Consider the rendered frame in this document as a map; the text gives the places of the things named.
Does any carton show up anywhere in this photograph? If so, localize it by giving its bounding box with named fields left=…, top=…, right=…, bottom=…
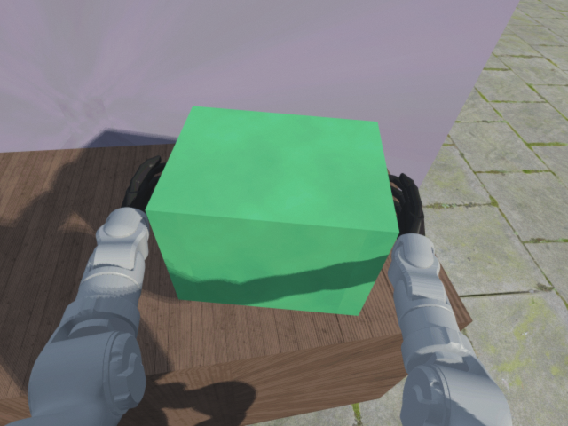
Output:
left=145, top=106, right=399, bottom=316

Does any robot left forearm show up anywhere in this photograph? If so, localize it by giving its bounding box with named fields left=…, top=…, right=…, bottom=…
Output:
left=28, top=207, right=149, bottom=416

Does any pedestal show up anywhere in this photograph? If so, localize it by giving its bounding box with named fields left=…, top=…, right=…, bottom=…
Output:
left=0, top=144, right=473, bottom=426

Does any robot left hand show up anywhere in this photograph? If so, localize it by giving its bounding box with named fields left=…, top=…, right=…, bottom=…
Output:
left=121, top=155, right=166, bottom=213

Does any robot right upper arm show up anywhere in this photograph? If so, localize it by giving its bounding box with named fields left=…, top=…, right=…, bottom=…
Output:
left=400, top=363, right=511, bottom=426

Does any robot right forearm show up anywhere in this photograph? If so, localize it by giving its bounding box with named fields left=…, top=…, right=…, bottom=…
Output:
left=388, top=233, right=512, bottom=426

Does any robot right hand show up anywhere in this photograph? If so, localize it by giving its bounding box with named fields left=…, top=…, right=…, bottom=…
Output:
left=388, top=173, right=425, bottom=237

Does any robot left upper arm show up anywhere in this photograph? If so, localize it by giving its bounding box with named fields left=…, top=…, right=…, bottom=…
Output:
left=5, top=330, right=146, bottom=426

